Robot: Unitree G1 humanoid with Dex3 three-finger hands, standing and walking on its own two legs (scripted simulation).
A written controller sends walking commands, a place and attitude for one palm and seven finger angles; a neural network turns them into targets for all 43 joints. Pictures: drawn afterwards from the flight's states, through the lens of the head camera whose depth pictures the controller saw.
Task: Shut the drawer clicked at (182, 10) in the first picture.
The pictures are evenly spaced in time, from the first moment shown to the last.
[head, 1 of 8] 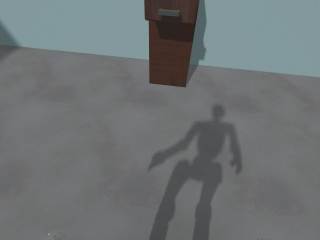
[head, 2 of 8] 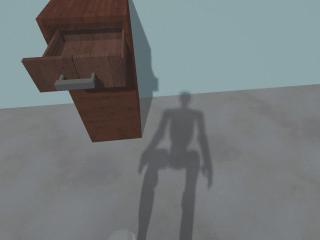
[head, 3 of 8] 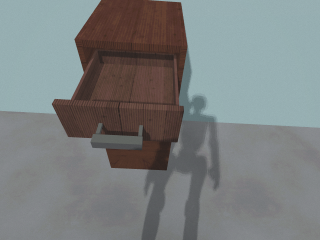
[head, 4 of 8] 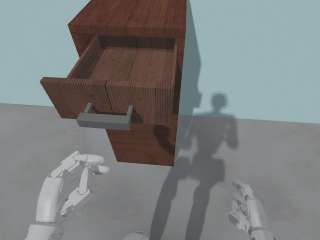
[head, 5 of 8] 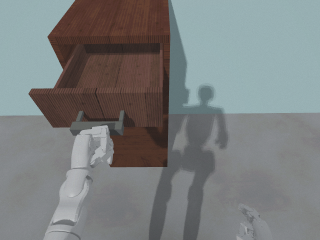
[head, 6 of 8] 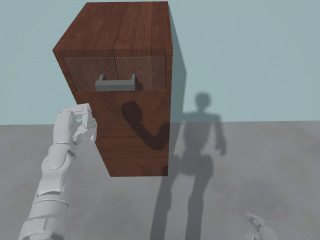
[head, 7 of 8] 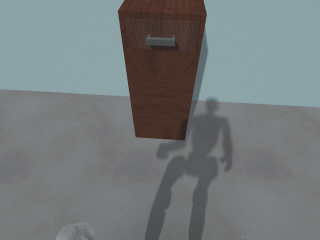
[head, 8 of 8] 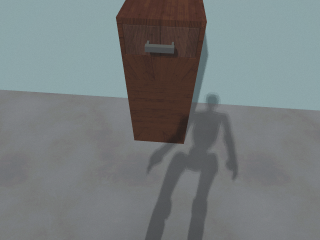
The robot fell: no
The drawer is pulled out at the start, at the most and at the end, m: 0.29 0.29 0.00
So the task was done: yes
